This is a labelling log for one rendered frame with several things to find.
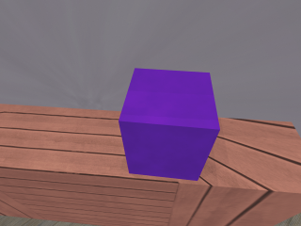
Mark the pedestal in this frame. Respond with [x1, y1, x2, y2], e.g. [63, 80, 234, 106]
[0, 104, 301, 226]

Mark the carton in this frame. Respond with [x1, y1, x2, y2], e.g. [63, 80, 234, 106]
[119, 68, 220, 181]

